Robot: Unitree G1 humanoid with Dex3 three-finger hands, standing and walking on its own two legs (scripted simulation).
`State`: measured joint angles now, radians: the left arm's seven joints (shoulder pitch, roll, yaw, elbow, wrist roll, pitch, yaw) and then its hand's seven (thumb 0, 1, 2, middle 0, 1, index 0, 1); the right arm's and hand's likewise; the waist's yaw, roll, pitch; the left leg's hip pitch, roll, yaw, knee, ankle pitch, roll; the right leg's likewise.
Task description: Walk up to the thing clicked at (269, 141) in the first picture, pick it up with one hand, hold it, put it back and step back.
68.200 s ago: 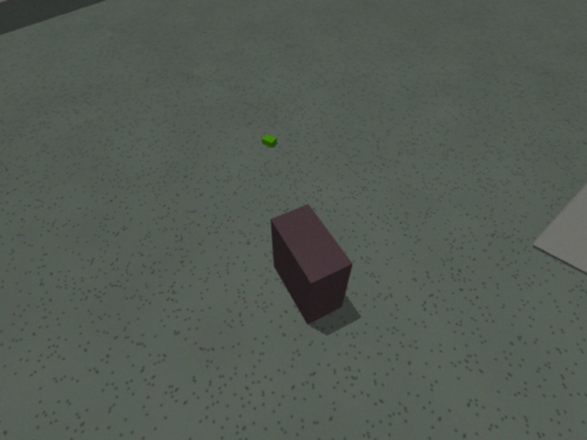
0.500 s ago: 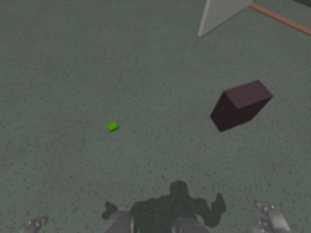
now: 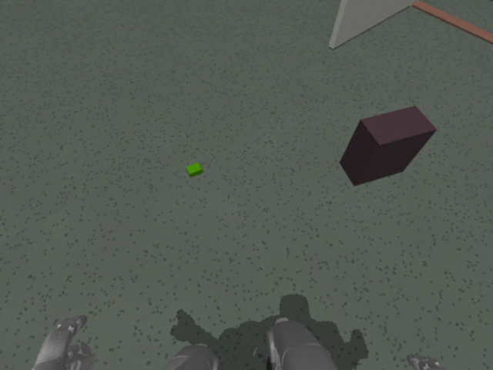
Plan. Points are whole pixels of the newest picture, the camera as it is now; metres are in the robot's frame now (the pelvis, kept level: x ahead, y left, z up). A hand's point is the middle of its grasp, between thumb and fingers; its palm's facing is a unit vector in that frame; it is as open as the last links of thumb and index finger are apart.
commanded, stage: step back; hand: left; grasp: from above
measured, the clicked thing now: (194, 169) +0.96 +0.23 -0.74
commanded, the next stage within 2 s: stand in 1.36 s
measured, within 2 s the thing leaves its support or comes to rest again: neither
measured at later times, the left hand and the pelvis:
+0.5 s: hand out of the picture -0.08 +0.26 -0.12, palm faces +0.03 -0.89 -0.45, open 7.4 cm; pelvis -0.14 -0.02 +0.00, yaw +1 degrees
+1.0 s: hand out of the picture -0.07 +0.25 -0.13, palm faces +0.02 -0.92 -0.38, open 7.4 cm; pelvis -0.12 -0.02 +0.01, yaw +1 degrees
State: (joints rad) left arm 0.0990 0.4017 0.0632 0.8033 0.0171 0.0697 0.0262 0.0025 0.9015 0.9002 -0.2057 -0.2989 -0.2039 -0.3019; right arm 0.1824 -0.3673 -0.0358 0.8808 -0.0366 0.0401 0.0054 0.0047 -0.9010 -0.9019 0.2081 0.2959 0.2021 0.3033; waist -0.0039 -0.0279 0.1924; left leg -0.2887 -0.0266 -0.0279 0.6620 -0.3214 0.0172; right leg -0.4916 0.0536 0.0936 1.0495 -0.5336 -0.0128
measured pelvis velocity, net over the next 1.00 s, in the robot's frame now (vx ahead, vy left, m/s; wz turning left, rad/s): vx -0.12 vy -0.02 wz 0.02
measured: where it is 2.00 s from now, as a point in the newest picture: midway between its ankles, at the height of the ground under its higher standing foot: outside the picture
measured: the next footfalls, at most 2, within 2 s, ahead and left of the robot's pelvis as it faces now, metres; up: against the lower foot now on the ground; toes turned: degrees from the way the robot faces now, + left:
right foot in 0.20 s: -0.07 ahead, -0.13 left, +0.00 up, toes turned +0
left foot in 0.54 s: -0.11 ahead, +0.12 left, +0.00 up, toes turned +0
